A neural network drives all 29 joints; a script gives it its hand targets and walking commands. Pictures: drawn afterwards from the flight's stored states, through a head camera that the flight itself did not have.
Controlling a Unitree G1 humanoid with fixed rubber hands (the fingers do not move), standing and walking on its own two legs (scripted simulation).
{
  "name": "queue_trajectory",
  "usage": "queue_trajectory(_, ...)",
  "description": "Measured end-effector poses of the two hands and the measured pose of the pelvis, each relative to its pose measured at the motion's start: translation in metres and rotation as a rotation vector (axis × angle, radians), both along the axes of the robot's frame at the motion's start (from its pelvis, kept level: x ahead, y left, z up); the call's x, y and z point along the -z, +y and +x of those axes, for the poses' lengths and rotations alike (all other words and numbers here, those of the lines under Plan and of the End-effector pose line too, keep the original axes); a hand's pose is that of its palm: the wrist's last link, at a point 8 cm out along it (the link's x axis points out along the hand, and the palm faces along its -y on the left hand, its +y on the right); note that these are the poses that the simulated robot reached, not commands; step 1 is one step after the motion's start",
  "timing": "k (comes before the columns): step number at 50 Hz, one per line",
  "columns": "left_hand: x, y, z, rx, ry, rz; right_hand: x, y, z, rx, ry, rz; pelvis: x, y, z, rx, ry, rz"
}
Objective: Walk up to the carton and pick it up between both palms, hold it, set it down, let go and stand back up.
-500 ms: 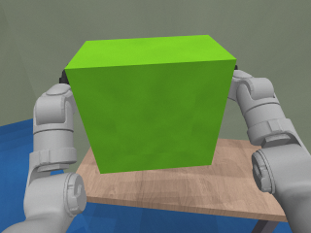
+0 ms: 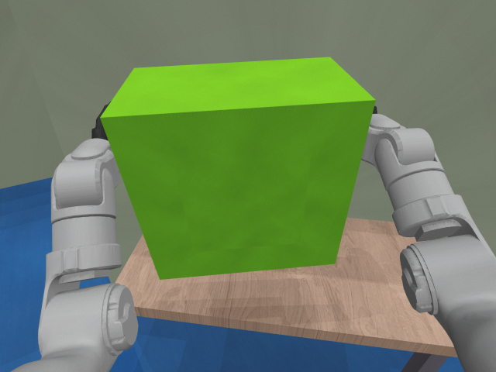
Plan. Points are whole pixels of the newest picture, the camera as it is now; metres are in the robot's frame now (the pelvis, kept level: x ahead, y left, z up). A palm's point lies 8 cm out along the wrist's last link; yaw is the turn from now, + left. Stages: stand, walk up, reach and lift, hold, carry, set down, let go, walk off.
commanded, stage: hold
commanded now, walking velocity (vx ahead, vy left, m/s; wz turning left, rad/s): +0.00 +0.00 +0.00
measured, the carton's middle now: (241, 172) +0.36 +0.00 +0.22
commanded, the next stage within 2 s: none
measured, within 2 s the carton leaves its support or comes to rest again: neither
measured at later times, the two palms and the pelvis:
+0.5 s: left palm (112, 148) +0.36 +0.18 +0.27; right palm (372, 130) +0.36 -0.20 +0.29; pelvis -0.01 +0.00 +0.00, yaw -1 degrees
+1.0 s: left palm (116, 149) +0.37 +0.18 +0.27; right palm (374, 133) +0.36 -0.21 +0.29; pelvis +0.00 +0.00 +0.00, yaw -1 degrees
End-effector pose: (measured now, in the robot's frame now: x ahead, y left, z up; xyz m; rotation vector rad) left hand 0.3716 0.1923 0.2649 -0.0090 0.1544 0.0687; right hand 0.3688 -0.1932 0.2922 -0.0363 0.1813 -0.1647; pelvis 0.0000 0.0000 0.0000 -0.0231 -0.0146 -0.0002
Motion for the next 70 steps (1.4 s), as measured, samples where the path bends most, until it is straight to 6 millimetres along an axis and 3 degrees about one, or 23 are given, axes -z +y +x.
queue_trajectory(8,0.008,-0.007,-0.004,0.005,-0.002,0.013,0.013,-0.007,-0.007,0.009,-0.005,0.02,0.0,0.005,0.001,0.008,-0.01,-0.002)
queue_trajectory(16,0.0,-0.015,-0.009,0.006,-0.014,0.001,0.009,-0.015,-0.014,0.014,-0.02,0.027,0.0,0.003,-0.003,0.023,-0.016,0.002)
queue_trajectory(35,-0.011,-0.005,-0.006,0.001,-0.014,0.022,-0.009,-0.005,-0.006,-0.001,-0.017,-0.001,0.0,-0.001,-0.003,0.004,-0.001,0.001)
queue_trajectory(47,0.0,-0.012,-0.004,0.016,0.008,0.03,0.007,-0.013,-0.009,0.015,0.003,0.016,0.0,0.004,-0.003,0.016,-0.01,0.001)
queue_trajectory(70,-0.004,-0.007,-0.01,0.003,-0.004,-0.006,-0.002,-0.006,-0.009,-0.002,-0.01,-0.003,0.0,-0.002,-0.005,0.005,-0.011,0.002)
